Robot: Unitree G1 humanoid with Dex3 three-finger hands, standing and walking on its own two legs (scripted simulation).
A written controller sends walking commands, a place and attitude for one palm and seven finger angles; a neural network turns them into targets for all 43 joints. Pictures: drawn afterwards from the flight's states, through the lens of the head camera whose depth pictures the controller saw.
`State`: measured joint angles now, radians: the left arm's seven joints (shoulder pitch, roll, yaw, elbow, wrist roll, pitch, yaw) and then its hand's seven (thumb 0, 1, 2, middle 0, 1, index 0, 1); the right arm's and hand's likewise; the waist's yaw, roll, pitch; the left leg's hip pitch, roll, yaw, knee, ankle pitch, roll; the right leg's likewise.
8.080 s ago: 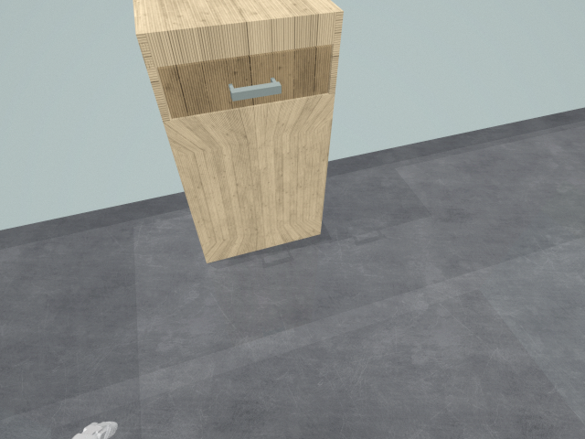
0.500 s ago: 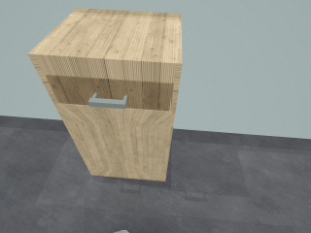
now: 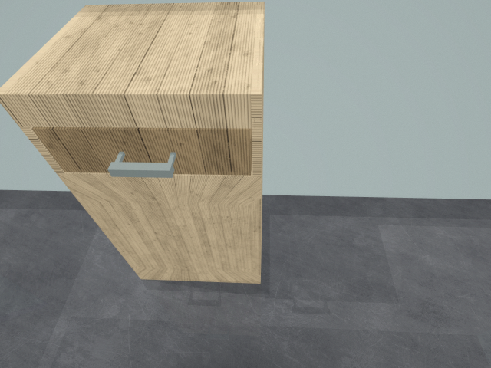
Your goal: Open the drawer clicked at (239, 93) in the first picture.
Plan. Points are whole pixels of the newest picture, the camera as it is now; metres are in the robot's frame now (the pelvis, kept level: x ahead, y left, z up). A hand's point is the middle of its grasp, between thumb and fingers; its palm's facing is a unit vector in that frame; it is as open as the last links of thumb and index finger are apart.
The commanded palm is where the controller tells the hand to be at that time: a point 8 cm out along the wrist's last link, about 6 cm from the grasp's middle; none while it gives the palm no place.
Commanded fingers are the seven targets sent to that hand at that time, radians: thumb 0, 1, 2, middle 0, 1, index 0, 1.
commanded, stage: come to a stop and stand still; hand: left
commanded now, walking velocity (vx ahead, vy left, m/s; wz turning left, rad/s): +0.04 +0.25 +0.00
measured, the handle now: (144, 162) +0.51 +0.27 +0.01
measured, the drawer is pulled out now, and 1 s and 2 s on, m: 0.00 0.00 0.00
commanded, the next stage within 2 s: look again from close up in 1.58 s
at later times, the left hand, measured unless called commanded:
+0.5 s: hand out of the picture -0.01 +0.22 -0.16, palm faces +0.07 -0.96 -0.28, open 7.3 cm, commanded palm none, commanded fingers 0.00 0.90 0.90 -0.20 -0.30 -0.20 -0.30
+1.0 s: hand out of the picture +0.02 +0.24 -0.16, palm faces +0.00 -0.98 -0.20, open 7.3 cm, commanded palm none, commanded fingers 0.00 0.90 0.90 -0.20 -0.30 -0.20 -0.30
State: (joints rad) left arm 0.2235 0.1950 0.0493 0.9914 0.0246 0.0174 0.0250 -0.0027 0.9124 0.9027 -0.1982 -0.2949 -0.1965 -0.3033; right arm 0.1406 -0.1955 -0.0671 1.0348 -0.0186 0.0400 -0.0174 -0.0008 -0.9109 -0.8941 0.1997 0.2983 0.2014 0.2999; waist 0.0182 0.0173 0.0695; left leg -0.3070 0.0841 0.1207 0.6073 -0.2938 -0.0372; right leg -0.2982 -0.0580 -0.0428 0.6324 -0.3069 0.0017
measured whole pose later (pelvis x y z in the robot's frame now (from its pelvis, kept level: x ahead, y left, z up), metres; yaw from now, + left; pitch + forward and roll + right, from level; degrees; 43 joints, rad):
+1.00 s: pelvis -0.01 +0.06 +0.01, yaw -1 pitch -1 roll +0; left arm 0.25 0.17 -0.01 1.06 0.01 0.01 0.02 0.00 0.92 0.90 -0.20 -0.30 -0.20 -0.30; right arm 0.32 -0.16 0.02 1.07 -0.02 -0.02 -0.02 0.01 -0.91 -0.89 0.20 0.30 0.20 0.30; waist 0.00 0.01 0.05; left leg -0.09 -0.02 0.10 0.47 -0.36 0.04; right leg -0.25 -0.10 -0.01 0.51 -0.23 0.06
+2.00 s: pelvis +0.00 +0.02 +0.01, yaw +1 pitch -1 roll +0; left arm 0.29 0.14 -0.01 1.12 0.01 0.00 0.03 0.01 0.93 0.90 -0.20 -0.30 -0.20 -0.30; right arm 0.31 -0.12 0.01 1.16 -0.01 -0.02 -0.03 0.00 -0.90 -0.89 0.20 0.30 0.20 0.30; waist 0.01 0.00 0.04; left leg -0.08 0.05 0.05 0.44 -0.34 -0.02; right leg -0.22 -0.04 -0.07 0.46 -0.22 0.01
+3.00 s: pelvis -0.04 +0.01 -0.01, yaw +1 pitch +5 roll +1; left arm 0.20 0.34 -0.09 0.03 1.04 0.07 0.32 0.00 0.23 0.62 -0.27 -0.73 -0.27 -0.73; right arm 0.10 -0.17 0.03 0.58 -0.07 0.07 0.00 0.01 -0.90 -0.89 0.20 0.30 0.20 0.30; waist 0.08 0.04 -0.05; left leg -0.40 0.04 0.05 0.73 -0.42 -0.02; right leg -0.54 -0.05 -0.05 0.74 -0.29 0.00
